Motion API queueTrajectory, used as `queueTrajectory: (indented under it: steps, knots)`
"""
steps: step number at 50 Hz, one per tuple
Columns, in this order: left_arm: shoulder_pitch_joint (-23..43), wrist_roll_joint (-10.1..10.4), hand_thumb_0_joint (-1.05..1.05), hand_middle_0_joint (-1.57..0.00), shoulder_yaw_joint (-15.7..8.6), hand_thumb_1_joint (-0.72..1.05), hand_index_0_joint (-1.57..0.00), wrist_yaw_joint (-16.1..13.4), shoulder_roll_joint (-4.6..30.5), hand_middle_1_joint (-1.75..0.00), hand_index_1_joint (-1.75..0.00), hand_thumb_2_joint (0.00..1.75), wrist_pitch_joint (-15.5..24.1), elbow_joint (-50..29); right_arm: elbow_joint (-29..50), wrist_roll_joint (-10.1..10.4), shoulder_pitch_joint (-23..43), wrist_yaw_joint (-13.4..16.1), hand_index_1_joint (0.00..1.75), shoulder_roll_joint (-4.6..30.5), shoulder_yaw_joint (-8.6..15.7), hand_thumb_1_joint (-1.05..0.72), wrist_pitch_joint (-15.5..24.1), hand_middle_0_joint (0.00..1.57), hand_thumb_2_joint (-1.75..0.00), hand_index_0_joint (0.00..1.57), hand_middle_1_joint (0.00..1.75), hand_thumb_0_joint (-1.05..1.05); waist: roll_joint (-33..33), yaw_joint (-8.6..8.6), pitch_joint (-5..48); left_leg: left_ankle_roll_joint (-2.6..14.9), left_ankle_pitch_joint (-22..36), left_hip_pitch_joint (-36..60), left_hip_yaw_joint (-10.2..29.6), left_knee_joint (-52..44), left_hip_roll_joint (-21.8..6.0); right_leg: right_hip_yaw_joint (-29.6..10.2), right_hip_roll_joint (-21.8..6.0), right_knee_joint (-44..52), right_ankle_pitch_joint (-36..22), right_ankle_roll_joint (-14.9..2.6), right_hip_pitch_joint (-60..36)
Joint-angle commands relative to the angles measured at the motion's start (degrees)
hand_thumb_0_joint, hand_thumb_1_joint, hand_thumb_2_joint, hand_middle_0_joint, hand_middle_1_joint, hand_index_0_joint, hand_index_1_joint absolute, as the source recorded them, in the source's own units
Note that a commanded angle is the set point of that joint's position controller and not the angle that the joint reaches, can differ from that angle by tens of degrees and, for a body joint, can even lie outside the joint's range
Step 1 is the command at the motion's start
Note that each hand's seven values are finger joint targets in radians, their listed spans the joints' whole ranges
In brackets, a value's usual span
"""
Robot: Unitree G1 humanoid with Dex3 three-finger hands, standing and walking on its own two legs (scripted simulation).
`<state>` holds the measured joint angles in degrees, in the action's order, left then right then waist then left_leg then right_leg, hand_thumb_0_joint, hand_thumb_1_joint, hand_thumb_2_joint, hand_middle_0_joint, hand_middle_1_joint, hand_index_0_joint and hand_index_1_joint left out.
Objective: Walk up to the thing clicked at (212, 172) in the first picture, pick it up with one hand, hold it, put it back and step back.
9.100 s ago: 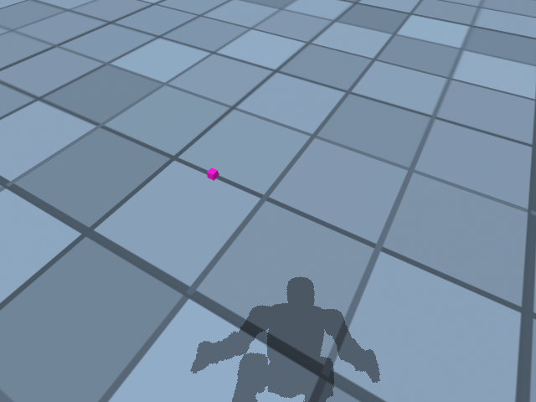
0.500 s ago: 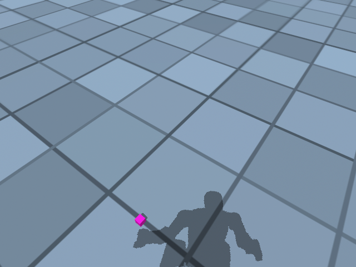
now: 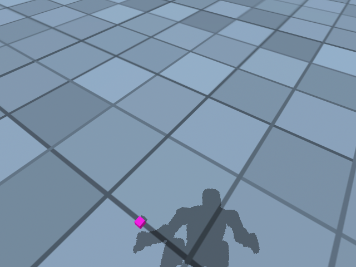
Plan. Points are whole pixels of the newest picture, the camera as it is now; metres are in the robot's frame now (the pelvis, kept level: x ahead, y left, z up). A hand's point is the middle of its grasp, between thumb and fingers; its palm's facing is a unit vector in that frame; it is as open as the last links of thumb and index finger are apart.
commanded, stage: walk up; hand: left
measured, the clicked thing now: (140, 222) +0.49 +0.23 -0.76
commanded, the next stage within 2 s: stand in 0.12 s
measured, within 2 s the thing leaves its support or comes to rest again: neither
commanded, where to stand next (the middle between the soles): +0.09 +0.00 m, yaw -1 degrees
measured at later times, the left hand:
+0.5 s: hand out of the picture +0.09 +0.25 -0.15, palm faces -0.01 -0.94 -0.34, open 7.3 cm
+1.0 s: hand out of the picture +0.07 +0.24 -0.15, palm faces +0.00 -0.94 -0.34, open 7.3 cm
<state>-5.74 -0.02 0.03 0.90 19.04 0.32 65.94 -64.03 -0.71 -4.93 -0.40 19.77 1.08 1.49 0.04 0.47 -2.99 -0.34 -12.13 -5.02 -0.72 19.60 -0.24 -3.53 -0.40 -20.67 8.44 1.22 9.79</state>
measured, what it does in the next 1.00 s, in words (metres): stands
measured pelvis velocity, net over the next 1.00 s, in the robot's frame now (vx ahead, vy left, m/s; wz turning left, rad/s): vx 0.00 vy -0.01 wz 0.03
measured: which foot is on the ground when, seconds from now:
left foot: down 0.00-1.00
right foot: down 0.00-1.00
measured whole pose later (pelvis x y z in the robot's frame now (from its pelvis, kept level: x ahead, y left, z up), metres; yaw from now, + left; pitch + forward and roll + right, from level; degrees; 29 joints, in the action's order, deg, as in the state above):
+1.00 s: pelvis +0.00 -0.01 +0.00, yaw +2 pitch -3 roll +0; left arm -6.6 -0.4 0.4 0.6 20.1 0.8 65.1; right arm -64.5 -0.6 -6.9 -0.7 20.3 0.4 0.5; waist 0.6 0.0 -3.2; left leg -1.3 -11.6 -4.5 1.1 18.4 -1.0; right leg -1.6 0.1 -19.0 8.2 0.3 8.4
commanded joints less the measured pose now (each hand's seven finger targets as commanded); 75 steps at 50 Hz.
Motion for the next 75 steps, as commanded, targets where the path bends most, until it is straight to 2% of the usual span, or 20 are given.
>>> queueTrajectory:
  steps: [1,5,6,7,11,13,18,24,26,32,36,40,43,44,51,54,56,60,71,75]
  knots:
    - [3.0,-0.2,0.0,-0.2,-2.5,0.9,-0.2,-1.1,12.0,-0.3,-0.3,0.9,1.4,-2.8,2.9,0.5,2.1,0.8,0.3,12.6,2.4,-0.9,0.8,0.2,-0.9,0.2,0.3,0.0,-0.7,-0.64,5.1,1.97,6.3,0.1,4.7,-4.1,-7.1,-4.2,-5.8,2.4,-9.2,-2.07,-2.1]
    - [3.4,-0.4,0.0,-0.2,-2.6,0.9,-0.2,-1.2,12.1,-0.3,-0.3,0.9,1.4,-2.9,3.2,0.3,2.7,0.7,0.3,12.2,2.4,-0.9,0.5,0.2,-0.9,0.2,0.3,0.0,-1.7,-0.82,4.2,1.9,5.1,0.1,4.3,-3.7,-6.7,-4.4,-5.8,3.5,-8.0,-1.98,-1.2]
    - [3.1,-0.6,0.0,-0.2,-2.3,0.9,-0.2,-1.3,13.0,-0.3,-0.3,0.9,1.8,-3.3,3.0,0.2,2.2,0.6,0.3,12.4,2.1,-0.9,0.2,0.2,-0.9,0.2,0.3,0.0,-1.5,-1.05,4.3,1.67,4.4,-0.8,5.3,-3.9,-7.0,-4.2,-6.1,3.9,-6.7,-1.7,-1.9]
    - [3.6,-0.6,0.0,-0.2,-2.4,0.9,-0.2,-1.3,12.9,-0.3,-0.3,0.9,1.9,-3.4,3.0,0.3,2.7,0.6,0.3,12.4,2.1,-0.9,0.1,0.2,-0.9,0.2,0.3,0.0,-1.7,-0.86,4.0,1.81,4.6,-1.5,5.5,-4.0,-7.1,-4.3,-6.2,3.7,-7.5,-1.69,-2.8]
    - [2.5,-0.4,0.0,-0.2,-2.4,0.9,-0.2,-1.4,12.8,-0.3,-0.3,0.9,2.2,-3.4,2.9,0.4,2.5,0.5,0.3,12.5,1.9,-0.9,0.4,0.2,-0.9,0.2,0.3,0.0,-0.4,-0.71,7.2,1.56,12.1,1.4,5.2,-3.1,-7.4,-3.6,-6.6,2.5,-14.6,-1.8,-4.7]
    - [3.3,-0.3,0.0,-0.2,-2.4,0.9,-0.2,-1.4,13.1,-0.3,-0.3,0.9,2.1,-3.6,2.8,0.3,2.0,0.5,0.3,12.4,1.7,-0.9,0.4,0.2,-0.9,0.2,0.3,0.0,-0.6,-0.98,6.8,1.24,9.9,0.1,5.2,-3.9,-7.2,-3.3,-6.4,2.6,-12.3,-1.8,-5.1]
    - [2.8,-0.2,0.0,-0.2,-2.3,0.9,-0.2,-1.3,13.3,-0.3,-0.3,0.9,1.8,-3.5,2.6,0.4,2.3,0.5,0.3,12.1,1.5,-0.9,0.2,0.2,-0.9,0.2,0.3,0.0,-0.7,-0.43,4.5,1.16,6.1,-0.8,5.6,-4.9,-7.0,-3.4,-6.2,3.8,-7.2,-1.89,-3.6]
    - [3.2,-0.3,0.0,-0.2,-2.3,0.9,-0.2,-1.3,13.5,-0.3,-0.3,0.9,1.7,-3.9,2.4,0.2,1.4,0.5,0.3,12.6,1.4,-0.9,0.3,0.2,-0.9,0.2,0.3,0.0,0.0,-0.55,4.9,1.12,6.5,-2.4,6.0,-5.3,-7.2,-3.3,-6.3,3.3,-7.9,-2.13,-5.6]
    - [2.6,-0.3,0.0,-0.2,-2.1,0.9,-0.2,-1.3,13.2,-0.3,-0.3,0.9,1.8,-3.9,2.6,0.2,2.0,0.6,0.3,12.9,1.5,-0.9,0.4,0.2,-0.9,0.2,0.3,0.0,0.3,-0.36,6.2,1.19,9.5,-0.2,5.7,-4.3,-7.5,-3.2,-6.6,3.1,-10.3,-2.19,-5.1]
    - [2.5,-0.3,0.0,-0.2,-2.2,0.9,-0.2,-1.4,13.6,-0.3,-0.3,0.9,1.9,-3.9,2.3,0.4,0.8,0.6,0.3,12.6,1.3,-0.9,0.2,0.2,-0.9,0.2,0.3,0.0,-0.2,-0.77,5.5,1.26,9.9,-0.2,5.6,-4.1,-7.3,-3.2,-6.6,3.5,-12.2,-2.15,-5.2]
    - [2.6,-0.3,0.0,-0.2,-2.1,0.9,-0.2,-1.4,13.3,-0.3,-0.3,0.9,1.7,-3.9,2.6,0.3,1.1,0.6,0.3,12.8,1.4,-0.9,0.1,0.2,-0.9,0.2,0.3,0.0,-0.4,-0.58,5.0,1.23,8.1,-0.2,5.7,-4.3,-7.3,-3.0,-6.4,3.7,-9.5,-2.28,-4.5]
    - [2.5,-0.3,0.0,-0.2,-2.2,0.9,-0.2,-1.3,13.6,-0.3,-0.3,0.9,1.6,-3.8,2.5,0.3,0.6,0.5,0.3,12.4,1.2,-0.9,0.0,0.2,-0.9,0.2,0.3,0.0,-0.2,-0.58,2.3,1.2,2.2,-2.2,5.8,-5.5,-6.8,-3.3,-6.1,4.8,-3.4,-2.2,-2.8]
    - [2.0,-0.4,0.0,-0.2,-2.2,0.9,-0.2,-1.2,13.4,-0.3,-0.3,0.9,1.6,-4.0,2.7,0.3,0.7,0.5,0.3,12.9,1.4,-0.9,0.0,0.2,-0.9,0.2,0.3,0.0,0.2,-0.46,2.5,1.49,1.8,-2.5,5.8,-5.2,-6.8,-3.6,-6.1,5.1,-3.3,-2.21,-2.9]
    - [2.1,-0.4,0.0,-0.2,-2.2,0.9,-0.2,-1.2,13.6,-0.3,-0.3,0.9,1.6,-3.8,2.7,0.2,0.8,0.4,0.3,12.6,1.4,-0.9,-0.1,0.2,-0.9,0.2,0.3,0.0,-0.1,-0.43,2.2,1.47,0.9,-2.6,6.0,-5.3,-6.8,-3.5,-6.0,5.2,-1.6,-2.16,-2.6]
    - [1.4,-0.4,0.0,-0.2,-2.2,0.9,-0.2,-1.2,13.3,-0.3,-0.3,0.9,1.8,-4.0,3.0,0.3,0.7,0.5,0.3,12.9,1.3,-0.9,0.1,0.2,-0.9,0.2,0.3,0.0,0.0,-0.33,3.4,1.65,2.9,-1.7,6.2,-4.8,-6.9,-3.5,-6.2,4.8,-4.3,-2.18,-3.0]
    - [2.0,-0.4,0.0,-0.2,-2.3,0.9,-0.2,-1.2,13.9,-0.3,-0.3,0.9,1.7,-4.2,3.0,0.2,-0.1,0.5,0.3,12.6,1.3,-0.9,0.0,0.2,-0.9,0.2,0.3,0.0,-0.8,-0.63,3.6,1.54,2.7,-1.7,6.1,-4.6,-6.8,-3.5,-6.1,4.9,-2.3,-2.28,-2.5]
    - [1.4,-0.4,0.0,-0.2,-2.2,0.9,-0.2,-1.2,13.6,-0.3,-0.3,0.9,1.7,-4.2,3.0,0.2,0.3,0.6,0.3,12.9,1.4,-0.9,0.0,0.2,-0.9,0.2,0.3,0.0,0.0,-0.49,4.3,1.58,4.5,-1.3,6.2,-4.3,-7.1,-3.5,-6.4,4.2,-5.4,-2.55,-3.3]
    - [1.3,-0.4,0.0,-0.2,-2.1,0.9,-0.2,-1.2,13.8,-0.3,-0.3,0.9,1.8,-4.2,2.8,0.3,-0.3,0.5,0.3,12.6,1.2,-0.9,0.0,0.2,-0.9,0.2,0.3,0.0,-0.2,-0.65,4.4,1.58,6.1,-1.5,6.0,-4.1,-7.0,-3.4,-6.5,4.1,-7.9,-2.38,-4.1]
    - [1.1,-0.3,0.0,-0.2,-2.1,0.9,-0.2,-1.3,13.7,-0.3,-0.3,0.9,1.6,-4.2,3.0,0.3,-0.7,0.7,0.3,13.0,1.0,-0.9,0.0,0.2,-0.9,0.2,0.3,0.0,0.4,-0.49,3.9,1.39,5.9,-1.9,6.1,-4.6,-6.9,-3.0,-6.4,3.9,-6.8,-2.48,-4.1]
    - [1.6,-0.3,0.0,-0.2,-2.2,0.9,-0.2,-1.3,13.8,-0.3,-0.3,0.9,1.6,-4.4,3.2,0.3,-0.7,0.7,0.3,12.7,1.1,-0.9,0.2,0.2,-0.9,0.2,0.3,0.0,-0.3,-0.59,4.9,1.33,8.6,-1.2,6.1,-4.3,-7.2,-2.9,-6.7,3.2,-9.7,-2.46,-5.2]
